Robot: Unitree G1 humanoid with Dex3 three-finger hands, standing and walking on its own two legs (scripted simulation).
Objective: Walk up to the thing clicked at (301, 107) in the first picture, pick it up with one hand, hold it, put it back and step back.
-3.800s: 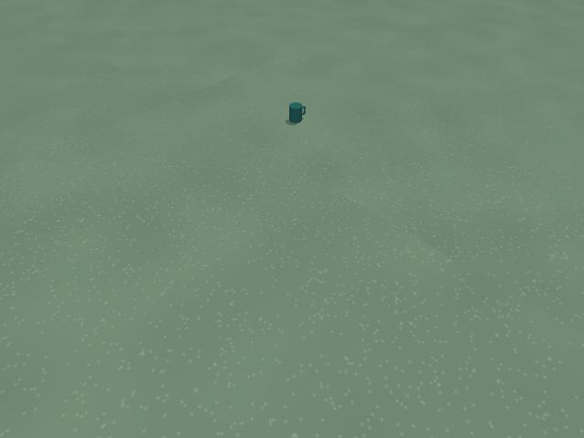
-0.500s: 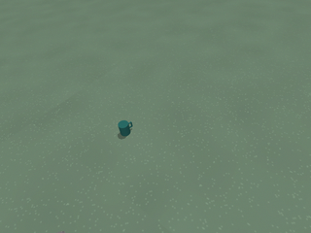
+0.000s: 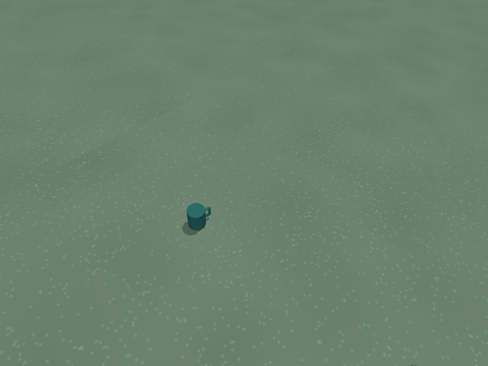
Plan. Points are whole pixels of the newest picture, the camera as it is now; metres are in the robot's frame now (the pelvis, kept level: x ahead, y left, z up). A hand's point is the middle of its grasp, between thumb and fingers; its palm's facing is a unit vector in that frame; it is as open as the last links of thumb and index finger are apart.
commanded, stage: walk up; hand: left
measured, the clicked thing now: (199, 215) +0.93 +0.20 -0.71
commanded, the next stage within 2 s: none
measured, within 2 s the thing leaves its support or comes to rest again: neither
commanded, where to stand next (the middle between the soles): +0.55 +0.02 m, yaw -3 degrees
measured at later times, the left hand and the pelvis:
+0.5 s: hand (130, 302) +0.29 +0.23 -0.12, palm faces -0.08 -0.91 -0.41, open 7.4 cm; pelvis +0.18 -0.03 +0.00, yaw -3 degrees
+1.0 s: hand (119, 258) +0.40 +0.30 -0.16, palm faces -0.11 -0.94 -0.33, open 7.4 cm; pelvis +0.34 +0.02 +0.00, yaw -3 degrees
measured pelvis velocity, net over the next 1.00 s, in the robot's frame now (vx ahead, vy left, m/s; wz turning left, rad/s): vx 0.34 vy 0.02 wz -0.05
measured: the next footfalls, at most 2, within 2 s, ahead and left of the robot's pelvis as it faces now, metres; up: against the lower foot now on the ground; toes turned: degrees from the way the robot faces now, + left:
right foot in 0.40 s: +0.30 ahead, -0.15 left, +0.00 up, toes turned -7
left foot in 0.86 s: +0.44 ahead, +0.12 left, +0.00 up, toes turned +2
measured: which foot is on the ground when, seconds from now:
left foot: down 0.00-0.42, up 0.44-0.84, down 0.86-1.00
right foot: up 0.00-0.38, down 0.40-0.90, up 0.92-1.00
